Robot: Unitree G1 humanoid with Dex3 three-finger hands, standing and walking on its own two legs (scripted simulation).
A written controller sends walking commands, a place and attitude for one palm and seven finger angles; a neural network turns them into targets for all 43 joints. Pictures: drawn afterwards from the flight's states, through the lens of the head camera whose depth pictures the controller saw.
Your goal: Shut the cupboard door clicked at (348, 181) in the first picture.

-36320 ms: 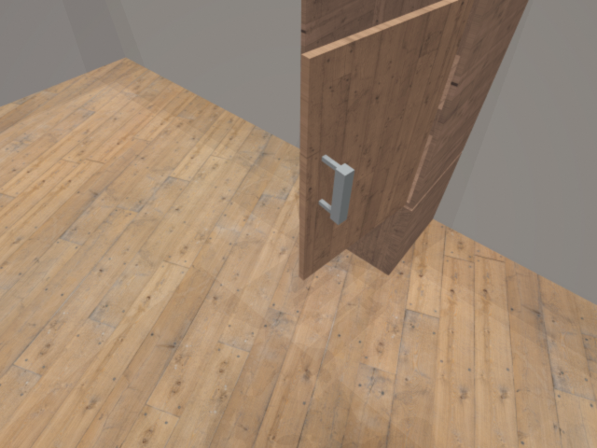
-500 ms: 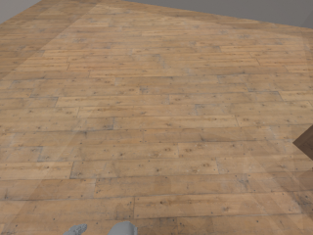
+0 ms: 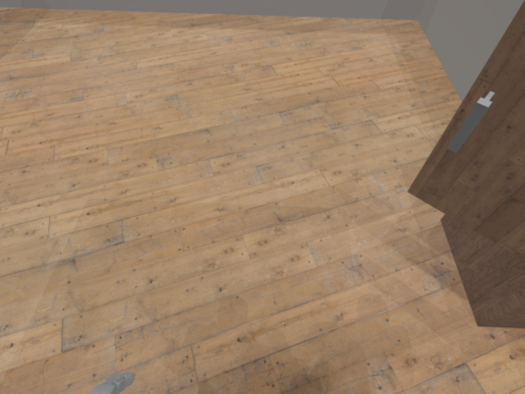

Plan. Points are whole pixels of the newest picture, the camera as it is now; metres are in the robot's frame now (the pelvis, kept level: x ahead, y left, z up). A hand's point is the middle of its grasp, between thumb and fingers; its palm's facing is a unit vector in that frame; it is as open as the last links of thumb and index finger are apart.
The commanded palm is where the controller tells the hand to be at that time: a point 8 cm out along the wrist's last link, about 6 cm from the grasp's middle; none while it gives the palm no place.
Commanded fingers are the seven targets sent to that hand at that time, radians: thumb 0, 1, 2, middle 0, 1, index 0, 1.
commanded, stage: turn to face it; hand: left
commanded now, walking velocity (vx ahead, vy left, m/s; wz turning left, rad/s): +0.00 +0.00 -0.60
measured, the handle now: (471, 122) +0.69 -0.45 -0.01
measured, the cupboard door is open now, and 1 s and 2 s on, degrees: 50 50 50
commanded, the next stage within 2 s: take the last steps up to it in 1.12 s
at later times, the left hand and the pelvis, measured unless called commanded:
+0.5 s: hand (159, 389) +0.15 +0.19 -0.18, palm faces -0.24 -0.95 -0.20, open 7.4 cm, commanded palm none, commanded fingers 0.00 0.90 0.90 -0.20 -0.30 -0.20 -0.30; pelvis +0.02 +0.01 +0.00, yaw -17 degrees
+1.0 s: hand (219, 352) +0.20 +0.09 -0.15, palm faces -0.53 -0.81 -0.25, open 7.4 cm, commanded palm none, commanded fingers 0.00 0.90 0.90 -0.20 -0.30 -0.20 -0.30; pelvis +0.02 -0.02 +0.00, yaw -32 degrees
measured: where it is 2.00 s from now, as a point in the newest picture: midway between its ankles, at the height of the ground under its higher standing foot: outside the picture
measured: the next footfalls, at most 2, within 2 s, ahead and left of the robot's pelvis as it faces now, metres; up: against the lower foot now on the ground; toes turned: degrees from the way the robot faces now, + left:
right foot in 0.04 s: +0.02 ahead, -0.13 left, +0.00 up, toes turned -6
left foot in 0.42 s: +0.10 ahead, +0.11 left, +0.00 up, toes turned -12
